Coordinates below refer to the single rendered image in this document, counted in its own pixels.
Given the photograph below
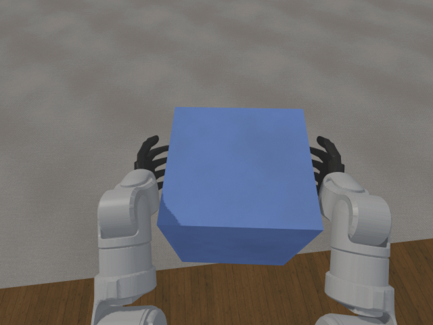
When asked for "left robot forearm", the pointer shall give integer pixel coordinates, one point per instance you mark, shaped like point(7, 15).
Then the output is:
point(124, 240)

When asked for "robot left hand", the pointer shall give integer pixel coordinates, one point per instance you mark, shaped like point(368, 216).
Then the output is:
point(145, 157)

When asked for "robot right hand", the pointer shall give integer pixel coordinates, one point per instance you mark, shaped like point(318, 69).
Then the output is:
point(331, 160)

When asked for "carton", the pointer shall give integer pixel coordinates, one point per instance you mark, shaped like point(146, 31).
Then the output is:
point(239, 186)

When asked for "right robot forearm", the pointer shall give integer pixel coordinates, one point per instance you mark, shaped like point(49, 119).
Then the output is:
point(360, 240)

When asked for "robot left upper arm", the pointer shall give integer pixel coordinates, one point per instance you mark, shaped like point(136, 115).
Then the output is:
point(132, 315)

